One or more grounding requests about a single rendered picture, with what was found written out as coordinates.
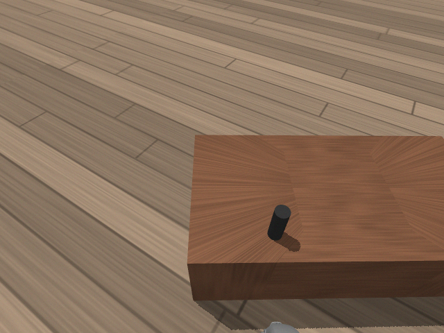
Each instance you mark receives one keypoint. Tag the can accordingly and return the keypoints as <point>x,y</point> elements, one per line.
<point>278,222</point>

